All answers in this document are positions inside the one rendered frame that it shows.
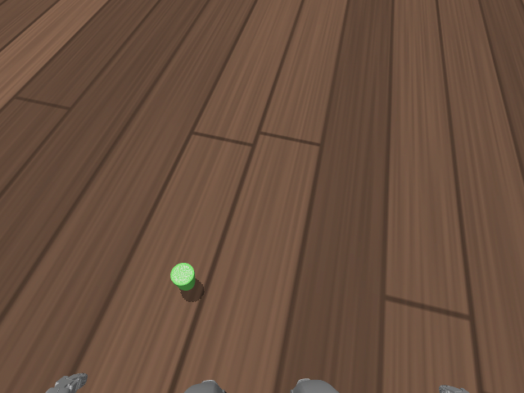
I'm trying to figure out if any cup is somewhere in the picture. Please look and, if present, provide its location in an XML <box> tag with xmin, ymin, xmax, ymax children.
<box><xmin>170</xmin><ymin>263</ymin><xmax>196</xmax><ymax>291</ymax></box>

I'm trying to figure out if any left robot hand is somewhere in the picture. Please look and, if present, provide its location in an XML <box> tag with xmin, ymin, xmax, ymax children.
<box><xmin>45</xmin><ymin>373</ymin><xmax>88</xmax><ymax>393</ymax></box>

